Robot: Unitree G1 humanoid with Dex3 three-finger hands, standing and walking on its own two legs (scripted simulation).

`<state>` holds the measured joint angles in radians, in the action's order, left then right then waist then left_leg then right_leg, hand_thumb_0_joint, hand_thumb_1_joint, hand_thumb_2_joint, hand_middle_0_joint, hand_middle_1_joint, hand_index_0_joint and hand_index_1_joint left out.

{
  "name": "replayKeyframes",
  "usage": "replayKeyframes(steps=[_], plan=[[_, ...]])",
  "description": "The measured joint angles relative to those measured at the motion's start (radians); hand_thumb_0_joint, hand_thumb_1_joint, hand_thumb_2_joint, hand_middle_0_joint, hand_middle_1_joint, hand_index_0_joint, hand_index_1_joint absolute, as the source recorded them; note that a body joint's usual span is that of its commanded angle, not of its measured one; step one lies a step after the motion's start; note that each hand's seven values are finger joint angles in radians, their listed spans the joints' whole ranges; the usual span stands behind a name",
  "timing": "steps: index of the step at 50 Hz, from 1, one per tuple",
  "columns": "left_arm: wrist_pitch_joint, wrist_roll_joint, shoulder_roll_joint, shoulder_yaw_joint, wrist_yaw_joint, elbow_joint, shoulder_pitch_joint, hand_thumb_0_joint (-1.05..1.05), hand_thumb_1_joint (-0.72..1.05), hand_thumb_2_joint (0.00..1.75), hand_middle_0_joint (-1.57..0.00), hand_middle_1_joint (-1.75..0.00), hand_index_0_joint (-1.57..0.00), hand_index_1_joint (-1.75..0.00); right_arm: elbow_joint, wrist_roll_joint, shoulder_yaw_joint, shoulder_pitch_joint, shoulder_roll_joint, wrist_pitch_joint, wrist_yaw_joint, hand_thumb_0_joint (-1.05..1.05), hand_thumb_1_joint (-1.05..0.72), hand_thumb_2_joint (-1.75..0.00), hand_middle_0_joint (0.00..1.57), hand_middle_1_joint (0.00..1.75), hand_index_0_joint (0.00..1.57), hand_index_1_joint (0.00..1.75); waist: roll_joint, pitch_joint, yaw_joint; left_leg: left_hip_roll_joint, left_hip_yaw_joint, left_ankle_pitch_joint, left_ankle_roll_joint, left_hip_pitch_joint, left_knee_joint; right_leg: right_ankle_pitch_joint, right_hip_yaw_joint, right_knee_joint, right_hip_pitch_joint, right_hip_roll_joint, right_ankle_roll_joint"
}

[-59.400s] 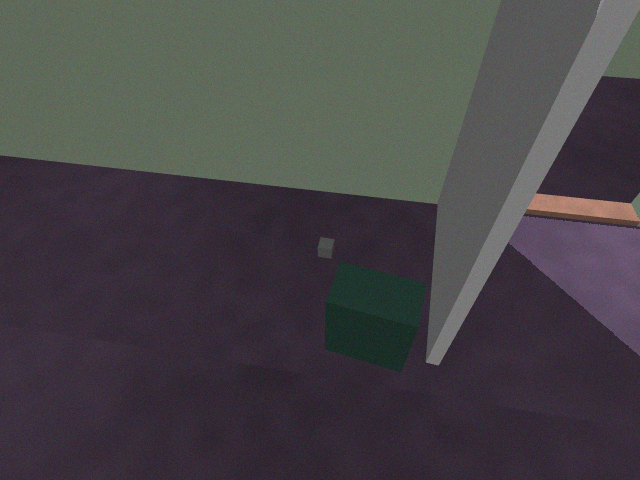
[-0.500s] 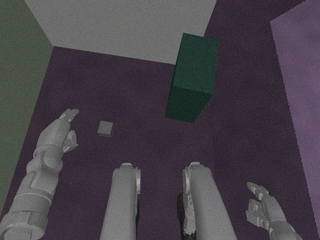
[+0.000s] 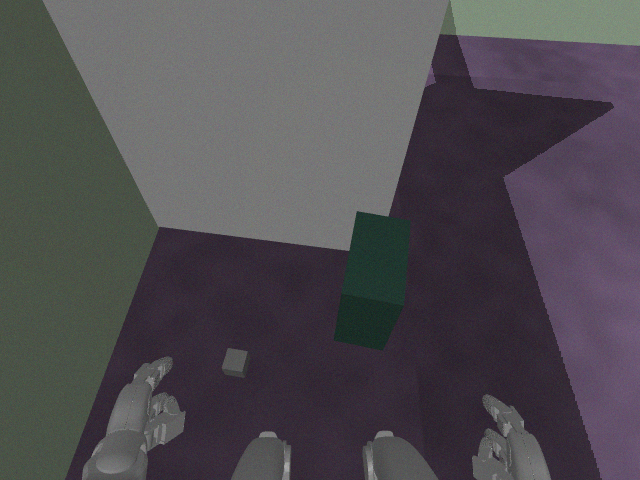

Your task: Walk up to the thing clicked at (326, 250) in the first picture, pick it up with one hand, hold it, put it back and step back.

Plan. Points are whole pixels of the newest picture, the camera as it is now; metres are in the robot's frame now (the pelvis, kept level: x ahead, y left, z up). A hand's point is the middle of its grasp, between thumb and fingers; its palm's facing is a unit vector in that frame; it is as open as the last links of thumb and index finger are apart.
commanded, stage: home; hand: left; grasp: from above
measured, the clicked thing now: (236, 363) +0.47 +0.22 -0.64
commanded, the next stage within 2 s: none
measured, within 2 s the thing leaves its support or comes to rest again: neither
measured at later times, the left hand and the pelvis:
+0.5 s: hand (168, 437) +0.18 +0.18 +0.00, palm faces +0.07 -0.98 -0.19, open 7.4 cm; pelvis +0.03 +0.00 +0.04, yaw +1 degrees
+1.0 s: hand (173, 433) +0.19 +0.17 +0.00, palm faces +0.05 -0.98 -0.20, open 7.4 cm; pelvis +0.03 -0.01 +0.04, yaw +1 degrees
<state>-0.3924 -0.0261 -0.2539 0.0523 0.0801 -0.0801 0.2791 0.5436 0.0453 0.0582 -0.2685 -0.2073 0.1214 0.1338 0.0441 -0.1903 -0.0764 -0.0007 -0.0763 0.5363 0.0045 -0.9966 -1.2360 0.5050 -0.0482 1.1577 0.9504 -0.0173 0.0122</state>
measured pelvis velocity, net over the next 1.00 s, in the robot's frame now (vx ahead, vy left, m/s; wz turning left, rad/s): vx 0.03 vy -0.01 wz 0.01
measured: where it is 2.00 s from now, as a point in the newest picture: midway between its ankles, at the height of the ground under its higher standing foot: outside the picture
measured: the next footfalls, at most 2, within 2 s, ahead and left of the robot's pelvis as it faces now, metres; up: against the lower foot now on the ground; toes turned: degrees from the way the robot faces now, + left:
none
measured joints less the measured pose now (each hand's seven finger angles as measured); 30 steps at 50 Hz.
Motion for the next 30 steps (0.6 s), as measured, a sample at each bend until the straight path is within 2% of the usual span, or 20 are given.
replayKeyframes(steps=[6,12,22,30], plan=[[-0.047,-0.041,0.028,-0.005,-0.012,0.124,0.137,0.01,0.91,0.90,-0.20,-0.30,-0.20,-0.29,-0.018,-0.005,-0.009,-0.062,-0.005,0.029,0.038,0.01,-0.90,-0.90,0.20,0.30,0.20,0.30,0.009,-0.003,0.004,0.005,0.005,-0.028,0.002,0.168,0.138,-0.033,0.005,-0.145,-0.169,-0.003,-0.001],[-0.057,-0.036,0.033,-0.018,-0.033,0.207,0.230,0.01,0.91,0.90,-0.20,-0.30,-0.20,-0.29,-0.034,-0.015,-0.022,-0.069,-0.009,0.060,0.054,0.01,-0.90,-0.90,0.20,0.30,0.20,0.30,0.016,-0.011,0.017,0.005,0.009,-0.042,0.004,0.269,0.215,-0.047,0.009,-0.221,-0.269,-0.002,0.000],[-0.059,-0.025,0.031,-0.022,-0.068,0.191,0.227,0.01,0.91,0.90,-0.20,-0.30,-0.20,-0.29,-0.039,-0.030,-0.021,-0.017,-0.013,0.107,0.052,0.01,-0.90,-0.90,0.20,0.30,0.20,0.30,0.005,0.010,0.042,-0.001,0.003,-0.046,0.001,0.315,0.239,-0.044,0.004,-0.237,-0.315,0.004,-0.003],[-0.053,-0.019,0.029,-0.026,-0.070,0.199,0.222,0.02,0.91,0.90,-0.20,-0.30,-0.20,-0.29,-0.025,-0.035,-0.020,-0.009,-0.012,0.120,0.047,0.01,-0.90,-0.90,0.20,0.30,0.20,0.30,-0.004,0.023,0.045,-0.001,0.000,-0.044,-0.003,0.318,0.240,-0.040,0.000,-0.235,-0.318,0.004,-0.006]])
